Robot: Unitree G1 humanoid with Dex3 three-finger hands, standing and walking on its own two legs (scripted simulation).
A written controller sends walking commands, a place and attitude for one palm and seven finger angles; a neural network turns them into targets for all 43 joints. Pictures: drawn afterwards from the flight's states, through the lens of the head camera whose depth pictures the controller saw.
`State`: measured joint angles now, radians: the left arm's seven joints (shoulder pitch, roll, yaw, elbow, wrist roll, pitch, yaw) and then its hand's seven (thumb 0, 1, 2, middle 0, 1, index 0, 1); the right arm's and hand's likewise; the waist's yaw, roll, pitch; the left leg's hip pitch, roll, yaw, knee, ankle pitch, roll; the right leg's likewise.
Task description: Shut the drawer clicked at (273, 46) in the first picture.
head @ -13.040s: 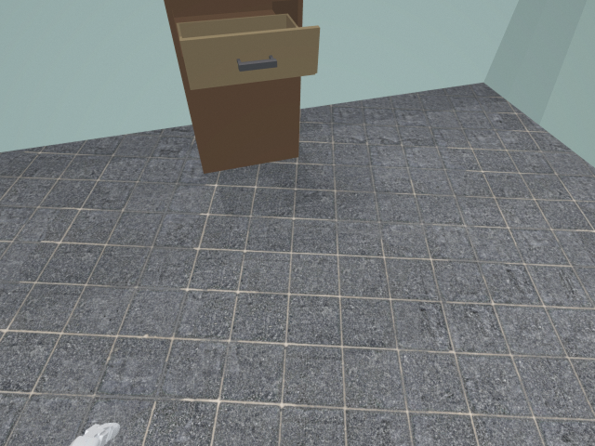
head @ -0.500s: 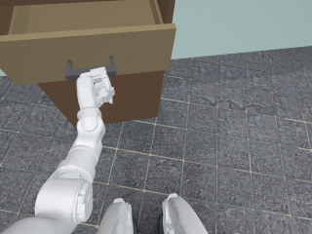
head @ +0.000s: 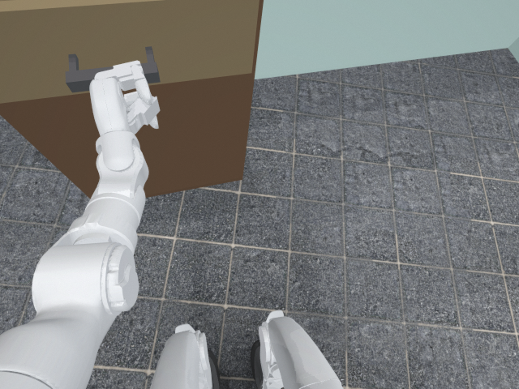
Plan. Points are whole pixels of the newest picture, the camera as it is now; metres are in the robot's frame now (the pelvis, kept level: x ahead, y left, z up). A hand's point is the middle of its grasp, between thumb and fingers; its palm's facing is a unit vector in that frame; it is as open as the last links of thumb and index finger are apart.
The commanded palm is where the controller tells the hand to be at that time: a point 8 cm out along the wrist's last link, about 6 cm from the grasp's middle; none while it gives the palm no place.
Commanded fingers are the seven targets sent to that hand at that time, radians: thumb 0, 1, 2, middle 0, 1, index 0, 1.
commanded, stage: push the drawer shut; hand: left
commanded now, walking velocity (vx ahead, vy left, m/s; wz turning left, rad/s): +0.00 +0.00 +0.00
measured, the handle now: (113, 67) +0.61 +0.15 +0.04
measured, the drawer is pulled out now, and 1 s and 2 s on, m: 0.05 0.00 0.00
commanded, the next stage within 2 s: pull the fist back off the drawer in 0.74 s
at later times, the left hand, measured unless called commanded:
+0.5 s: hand (148, 73) +0.59 +0.10 +0.04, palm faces +0.13 -0.99 -0.04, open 3.4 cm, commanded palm +0.58 +0.13 +0.04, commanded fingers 0.00 0.90 0.90 -1.40 -1.60 -1.40 -1.60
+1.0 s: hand (145, 73) +0.60 +0.10 +0.04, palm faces +0.12 -0.99 -0.04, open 3.1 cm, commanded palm +0.60 +0.11 +0.04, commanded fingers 0.00 0.90 0.90 -1.40 -1.60 -1.40 -1.60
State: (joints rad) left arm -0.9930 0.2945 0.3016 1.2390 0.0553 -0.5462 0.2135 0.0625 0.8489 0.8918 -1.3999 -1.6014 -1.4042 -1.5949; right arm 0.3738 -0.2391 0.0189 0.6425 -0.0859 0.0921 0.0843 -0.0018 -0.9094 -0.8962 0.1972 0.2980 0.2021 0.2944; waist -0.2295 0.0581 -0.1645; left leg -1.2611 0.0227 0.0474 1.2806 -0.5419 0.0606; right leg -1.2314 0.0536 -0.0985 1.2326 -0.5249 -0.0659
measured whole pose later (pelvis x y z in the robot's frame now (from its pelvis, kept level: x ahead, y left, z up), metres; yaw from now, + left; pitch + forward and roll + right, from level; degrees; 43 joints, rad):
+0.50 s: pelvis +0.00 +0.00 -0.01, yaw -1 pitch +33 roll -4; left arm -1.19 0.45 0.36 1.34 0.10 -0.48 0.18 0.06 0.84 0.90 -1.40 -1.60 -1.40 -1.59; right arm 0.39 -0.25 0.04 0.63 -0.10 0.08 0.09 0.00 -0.91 -0.90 0.20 0.30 0.20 0.29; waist -0.29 0.07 -0.15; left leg -1.36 0.04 0.02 1.33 -0.55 0.06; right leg -1.32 0.07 -0.12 1.26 -0.53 -0.07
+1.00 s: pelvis -0.03 +0.00 -0.03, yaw -1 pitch +35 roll -6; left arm -1.37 0.56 0.34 1.45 0.15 -0.42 0.18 0.02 0.73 1.01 -1.40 -1.60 -1.40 -1.59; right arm 0.43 -0.25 0.08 0.63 -0.11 0.03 0.08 0.00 -0.91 -0.90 0.20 0.30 0.20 0.29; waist -0.36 0.07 -0.13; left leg -1.49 0.04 -0.01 1.40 -0.52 0.06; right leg -1.43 0.06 -0.16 1.30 -0.49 -0.07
